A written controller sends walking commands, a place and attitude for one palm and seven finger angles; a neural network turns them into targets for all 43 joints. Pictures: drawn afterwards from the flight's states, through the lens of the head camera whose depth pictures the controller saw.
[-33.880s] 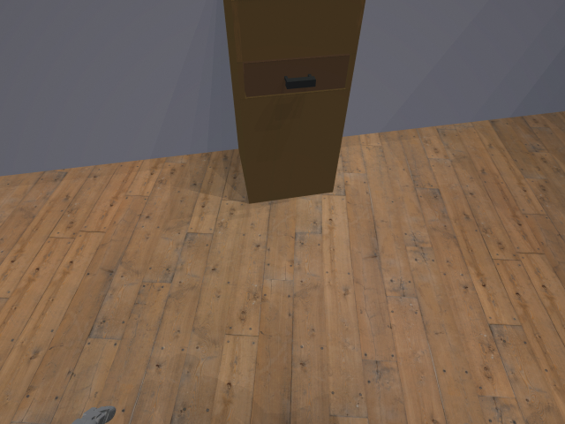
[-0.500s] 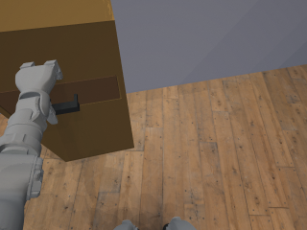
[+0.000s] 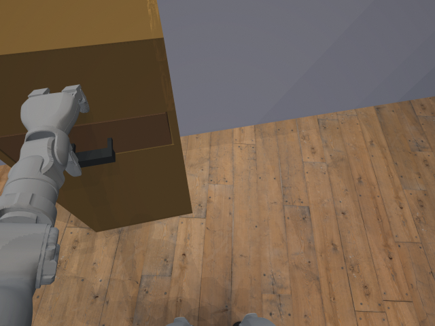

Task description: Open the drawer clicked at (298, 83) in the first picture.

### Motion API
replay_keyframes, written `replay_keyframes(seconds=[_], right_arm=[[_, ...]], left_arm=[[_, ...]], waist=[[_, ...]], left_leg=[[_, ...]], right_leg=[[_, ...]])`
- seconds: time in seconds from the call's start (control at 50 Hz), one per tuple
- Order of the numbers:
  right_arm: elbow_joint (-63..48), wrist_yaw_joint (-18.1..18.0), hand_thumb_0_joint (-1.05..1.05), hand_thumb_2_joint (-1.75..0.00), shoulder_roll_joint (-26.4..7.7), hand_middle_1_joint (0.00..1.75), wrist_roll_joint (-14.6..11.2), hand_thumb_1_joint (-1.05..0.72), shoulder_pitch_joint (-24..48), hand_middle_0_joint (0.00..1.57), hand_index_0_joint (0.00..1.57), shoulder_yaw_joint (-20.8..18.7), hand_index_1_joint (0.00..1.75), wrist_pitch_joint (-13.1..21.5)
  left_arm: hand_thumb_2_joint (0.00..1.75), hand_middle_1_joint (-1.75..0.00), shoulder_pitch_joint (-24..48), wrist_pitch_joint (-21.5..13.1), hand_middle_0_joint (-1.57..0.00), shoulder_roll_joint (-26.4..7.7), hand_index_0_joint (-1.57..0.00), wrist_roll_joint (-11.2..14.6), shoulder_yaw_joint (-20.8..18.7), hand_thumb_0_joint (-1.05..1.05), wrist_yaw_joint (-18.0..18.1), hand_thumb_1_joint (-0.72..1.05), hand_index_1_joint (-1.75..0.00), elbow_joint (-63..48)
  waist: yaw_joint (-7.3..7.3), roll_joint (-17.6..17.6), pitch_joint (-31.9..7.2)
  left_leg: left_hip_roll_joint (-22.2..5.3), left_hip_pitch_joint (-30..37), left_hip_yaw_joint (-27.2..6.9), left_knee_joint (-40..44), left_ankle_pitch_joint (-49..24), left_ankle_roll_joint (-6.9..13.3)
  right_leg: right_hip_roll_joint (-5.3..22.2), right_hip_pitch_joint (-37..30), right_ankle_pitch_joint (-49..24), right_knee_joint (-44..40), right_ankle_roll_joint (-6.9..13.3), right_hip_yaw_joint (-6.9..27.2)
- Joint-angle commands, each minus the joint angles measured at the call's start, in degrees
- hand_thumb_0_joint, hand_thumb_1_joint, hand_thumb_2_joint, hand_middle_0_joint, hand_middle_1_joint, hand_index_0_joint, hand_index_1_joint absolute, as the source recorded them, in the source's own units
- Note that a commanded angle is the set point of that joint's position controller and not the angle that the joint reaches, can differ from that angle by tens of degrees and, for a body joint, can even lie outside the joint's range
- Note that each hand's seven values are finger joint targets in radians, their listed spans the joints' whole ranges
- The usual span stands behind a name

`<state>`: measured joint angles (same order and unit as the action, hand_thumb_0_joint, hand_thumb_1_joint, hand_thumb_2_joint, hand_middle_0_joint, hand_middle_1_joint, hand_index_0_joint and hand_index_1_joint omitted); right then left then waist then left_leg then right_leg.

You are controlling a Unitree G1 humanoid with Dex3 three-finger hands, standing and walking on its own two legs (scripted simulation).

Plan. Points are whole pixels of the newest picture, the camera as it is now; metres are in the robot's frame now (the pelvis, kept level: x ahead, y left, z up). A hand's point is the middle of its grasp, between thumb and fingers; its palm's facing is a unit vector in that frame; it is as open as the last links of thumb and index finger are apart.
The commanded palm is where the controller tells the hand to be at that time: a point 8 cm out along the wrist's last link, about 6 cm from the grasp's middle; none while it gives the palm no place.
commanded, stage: draw the hand back to the body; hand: left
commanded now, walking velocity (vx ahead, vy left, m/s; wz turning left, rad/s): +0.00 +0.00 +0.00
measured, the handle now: (91, 151) +0.53 +0.28 -0.09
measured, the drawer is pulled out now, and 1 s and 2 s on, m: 0.00 0.00 0.00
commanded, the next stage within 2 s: step back with the hand held close in 1.50 s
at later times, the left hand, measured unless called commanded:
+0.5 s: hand (22, 182) +0.35 +0.28 +0.09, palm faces +0.06 -0.03 -1.00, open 13.8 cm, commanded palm +0.32 +0.28 +0.15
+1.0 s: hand out of the picture +0.24 +0.23 +0.18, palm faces +0.39 -0.85 -0.35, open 11.3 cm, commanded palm +0.18 +0.26 +0.20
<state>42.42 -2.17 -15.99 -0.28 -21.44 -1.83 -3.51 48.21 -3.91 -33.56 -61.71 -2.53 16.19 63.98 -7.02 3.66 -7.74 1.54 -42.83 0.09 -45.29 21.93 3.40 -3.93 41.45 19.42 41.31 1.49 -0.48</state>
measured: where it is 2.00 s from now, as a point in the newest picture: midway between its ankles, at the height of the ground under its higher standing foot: outside the picture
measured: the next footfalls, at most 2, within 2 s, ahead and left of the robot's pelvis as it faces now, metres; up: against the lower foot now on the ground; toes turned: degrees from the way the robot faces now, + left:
none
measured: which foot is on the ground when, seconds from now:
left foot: down 0.00-1.00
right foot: down 0.00-1.00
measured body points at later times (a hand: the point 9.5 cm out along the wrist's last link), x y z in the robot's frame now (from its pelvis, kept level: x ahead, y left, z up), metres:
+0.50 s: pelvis +0.01 +0.00 +0.02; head +0.03 -0.02 +0.47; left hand +0.34 +0.28 +0.14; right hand +0.18 -0.25 -0.09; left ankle -0.02 +0.08 -0.71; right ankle -0.01 -0.11 -0.71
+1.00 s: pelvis +0.01 -0.02 +0.04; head +0.01 -0.05 +0.49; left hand +0.21 +0.27 +0.20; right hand +0.20 -0.24 -0.06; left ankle -0.01 +0.08 -0.71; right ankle -0.01 -0.11 -0.71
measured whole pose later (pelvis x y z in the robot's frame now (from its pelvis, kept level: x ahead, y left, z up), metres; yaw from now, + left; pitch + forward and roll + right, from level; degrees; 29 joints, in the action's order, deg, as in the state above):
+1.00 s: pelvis +0.01 -0.02 +0.04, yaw +2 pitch -2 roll +0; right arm 36.1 -3.7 -13.9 -0.6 -11.8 2.5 4.1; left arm -17.2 -4.8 -18.0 4.2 -14.3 5.0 -13.7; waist 2.8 4.3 0.9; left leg 2.0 -4.8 -1.2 -20.4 13.4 1.7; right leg -3.4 4.2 12.4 18.7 2.9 -0.3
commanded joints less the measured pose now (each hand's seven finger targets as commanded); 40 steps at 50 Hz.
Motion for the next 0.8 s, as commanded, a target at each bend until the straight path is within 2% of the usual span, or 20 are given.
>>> replay_keyframes(seconds=[0.0,0.08,0.1,0.14,0.16,0.18,0.24,0.3,0.36,0.4,0.48,0.5,0.52,0.54,0.56,0.6,0.62,0.7,0.72,0.78], right_arm=[[-4.30,-0.36,0.00,-0.90,-9.11,0.30,0.24,-0.90,-6.61,0.20,0.20,-3.69,0.30,0.23],[-5.98,0.09,0.00,-0.90,-8.54,0.30,-0.95,-0.90,-3.32,0.20,0.20,-3.66,0.30,-0.46],[-6.58,0.25,0.00,-0.90,-8.57,0.30,-1.35,-0.90,-2.28,0.20,0.20,-3.59,0.30,-0.80],[-8.08,0.23,0.00,-0.90,-8.33,0.30,-1.99,-0.90,-0.63,0.20,0.20,-3.70,0.30,-0.97],[-8.83,0.24,0.00,-0.90,-8.38,0.30,-2.31,-0.90,0.45,0.20,0.20,-3.65,0.30,-0.95],[-9.42,0.21,0.00,-0.90,-8.24,0.30,-2.37,-0.90,1.28,0.20,0.20,-3.93,0.30,-0.89],[-10.49,-0.44,0.00,-0.90,-8.38,0.30,-2.74,-0.90,3.71,0.20,0.20,-3.73,0.30,-0.93],[-11.66,-1.09,0.00,-0.90,-7.91,0.30,-2.68,-0.90,6.81,0.20,0.20,-3.40,0.30,-0.48],[-12.08,-1.35,0.00,-0.90,-6.89,0.30,-2.50,-0.90,9.65,0.20,0.20,-2.94,0.30,0.23],[-12.38,-1.34,0.00,-0.90,-6.78,0.30,-2.28,-0.90,11.01,0.20,0.20,-2.84,0.30,0.46],[-13.19,-1.50,0.00,-0.90,-6.00,0.30,-2.34,-0.90,14.31,0.20,0.20,-2.12,0.30,0.85],[-18.01,-1.61,0.00,-0.90,-3.11,0.30,-4.10,-0.90,10.93,0.20,0.20,-0.40,0.30,2.40],[-16.86,-2.18,0.00,-0.90,-3.80,0.30,-3.59,-0.90,13.53,0.20,0.20,0.94,0.30,3.52],[-17.50,-2.34,0.00,-0.90,-3.98,0.30,-3.59,-0.90,14.86,0.20,0.20,1.18,0.30,4.35],[-17.49,-3.29,0.00,-0.90,-4.96,0.30,-3.03,-0.90,15.23,0.20,0.20,1.49,0.30,4.46],[-17.14,-3.65,0.00,-0.90,-5.18,0.30,-2.34,-0.90,15.70,0.20,0.20,2.36,0.30,5.67],[-17.09,-3.49,0.00,-0.90,-4.50,0.30,-2.12,-0.90,15.99,0.20,0.20,2.82,0.30,6.47],[-16.41,-2.90,0.00,-0.90,-4.24,0.30,-1.15,-0.90,15.97,0.20,0.20,2.95,0.30,8.07],[-16.60,-2.72,0.00,-0.90,-3.67,0.30,-1.16,-0.90,16.27,0.20,0.20,3.16,0.30,8.42],[-16.65,-2.12,0.00,-0.90,-3.33,0.30,-0.66,-0.90,16.16,0.20,0.20,2.84,0.30,9.39]], left_arm=[[0.30,-1.20,20.79,-0.99,-0.30,-20.81,-0.30,2.03,-7.08,0.00,2.54,-0.50,-1.20,-19.82],[0.30,-1.20,7.39,1.53,-0.30,-15.03,-0.30,3.14,-4.07,0.00,1.22,-0.50,-1.20,-19.02],[0.30,-1.20,3.95,2.26,-0.30,-15.60,-0.30,3.81,-5.31,0.00,0.76,-0.50,-1.20,-19.50],[0.30,-1.20,0.64,3.33,-0.30,-13.34,-0.30,4.41,-3.55,0.00,-0.11,-0.50,-1.20,-23.77],[0.30,-1.20,0.71,3.41,-0.30,-13.87,-0.30,4.39,-3.72,0.00,-0.48,-0.50,-1.20,-28.35],[0.30,-1.20,-2.42,3.94,-0.30,-10.79,-0.30,5.17,-1.83,0.00,-1.24,-0.50,-1.20,-29.92],[0.30,-1.20,-6.36,4.08,-0.30,-12.13,-0.30,6.46,-3.87,0.00,-2.48,-0.50,-1.20,-35.07],[0.30,-1.20,-5.35,3.15,-0.30,-12.96,-0.30,6.19,-4.29,0.00,-2.48,-0.50,-1.20,-44.49],[0.30,-1.20,-8.21,3.42,-0.30,-11.62,-0.30,5.46,-3.80,0.00,-2.02,-0.50,-1.20,-48.71],[0.30,-1.20,-8.98,4.07,-0.30,-10.30,-0.30,6.04,-2.82,0.00,-2.17,-0.50,-1.20,-52.24],[0.30,-1.20,-14.74,6.37,-0.30,-8.88,-0.30,6.71,-1.99,0.00,-3.56,-0.50,-1.20,-56.45],[0.32,-1.18,-9.10,3.23,-0.30,6.63,-0.30,47.52,-2.81,0.00,-5.54,-0.47,-1.18,-61.80],[0.33,-1.15,-15.66,2.07,-0.29,3.22,-0.29,52.36,-4.08,0.00,-5.95,-0.43,-1.15,-58.97],[0.34,-1.13,-17.62,1.44,-0.29,2.92,-0.29,53.58,-4.50,0.00,-6.51,-0.40,-1.13,-62.64],[0.36,-1.11,-21.51,0.44,-0.29,0.29,-0.29,57.96,-10.02,0.00,-6.88,-0.36,-1.11,-63.88],[0.39,-1.07,-24.23,-1.04,-0.29,-0.49,-0.29,61.30,-12.32,0.00,-7.96,-0.29,-1.07,-66.77],[0.40,-1.04,-25.06,-1.87,-0.28,0.57,-0.28,62.32,-12.64,0.00,-8.21,-0.26,-1.04,-69.73],[0.47,-0.95,-37.41,-2.90,-0.27,0.59,-0.27,64.75,-17.13,0.00,-9.45,-0.12,-0.95,-73.79],[0.48,-0.93,-38.75,-3.20,-0.27,2.43,-0.27,65.07,-15.95,0.00,-9.87,-0.08,-0.93,-76.29],[0.52,-0.86,-44.44,-3.71,-0.26,3.46,-0.26,65.65,-16.49,0.00,-10.62,0.02,-0.86,-81.87]], waist=[[3.44,6.34,-32.54],[4.75,1.26,-23.07],[5.68,-0.40,-22.69],[5.77,-1.28,-20.97],[6.02,-1.35,-21.89],[5.50,-2.18,-20.44],[5.91,-4.17,-16.81],[6.38,-1.20,-15.73],[7.28,2.37,-14.15],[7.14,2.42,-13.68],[8.62,1.31,-13.09],[3.29,-0.56,-7.51],[5.33,-4.02,-5.98],[5.81,-3.97,-5.58],[6.95,-6.05,-7.15],[8.00,-0.12,-6.93],[8.04,1.06,-5.20],[9.24,1.33,-0.28],[8.98,2.13,0.61],[9.19,2.34,-1.64]], left_leg=[[-0.93,23.39,-1.46,3.19,-33.42,-1.64],[-1.10,19.01,-0.34,6.03,-30.03,-0.99],[-1.00,18.08,-0.04,6.80,-29.88,-0.90],[-0.91,18.93,0.14,8.13,-29.46,-0.59],[-0.97,20.23,0.01,8.60,-30.81,-0.41],[-1.00,21.45,-0.02,8.86,-31.20,-0.25],[-0.82,22.36,-0.40,10.50,-28.70,0.01],[-0.74,25.46,-0.98,11.69,-28.34,-0.06],[-0.66,28.40,-1.53,12.25,-28.56,-0.63],[-0.76,29.86,-1.88,12.84,-28.01,-1.04],[-0.44,30.97,-2.19,14.47,-26.73,-1.71],[-3.11,41.64,-3.92,17.64,-22.52,-1.50],[-3.33,42.71,-4.63,18.94,-19.70,-0.69],[-3.20,42.03,-4.51,19.53,-19.30,-0.55],[-2.90,41.70,-3.58,20.26,-22.01,-0.75],[-2.75,42.09,-3.48,22.03,-25.31,-2.13],[-2.66,41.73,-3.22,22.88,-26.39,-2.64],[-2.64,39.49,-2.02,24.61,-29.95,-3.33],[-2.69,39.47,-1.80,25.18,-30.11,-3.50],[-2.61,40.71,-1.24,25.04,-32.76,-3.38]], right_leg=[[-0.28,-16.50,-23.36,-3.02,0.34,0.43],[-0.07,-18.95,-22.92,-5.17,0.17,0.14],[0.12,-21.46,-23.93,-5.72,0.33,0.47],[0.26,-23.03,-24.69,-6.44,0.25,0.35],[0.37,-23.81,-25.76,-6.83,0.03,0.71],[0.39,-24.06,-25.62,-7.39,0.04,0.39],[0.55,-24.84,-23.60,-8.67,-0.02,0.30],[0.71,-24.32,-20.96,-9.56,0.29,0.29],[0.71,-21.92,-17.76,-9.88,0.42,-0.14],[0.75,-22.30,-16.30,-10.42,0.67,-0.34],[1.02,-24.11,-15.01,-10.95,0.75,-0.87],[1.04,-25.19,-14.69,-16.70,0.91,-1.17],[0.82,-27.76,-13.19,-17.11,0.28,-0.46],[1.06,-28.83,-13.25,-17.35,0.19,-0.32],[1.23,-31.67,-15.93,-18.03,0.16,-0.52],[1.85,-34.56,-17.11,-18.54,0.35,-0.64],[2.09,-35.13,-18.52,-19.31,0.36,-0.65],[2.05,-37.89,-22.48,-21.77,0.42,-1.03],[2.27,-38.21,-22.83,-21.94,0.31,-1.07],[2.47,-39.98,-25.55,-22.22,0.13,-0.76]])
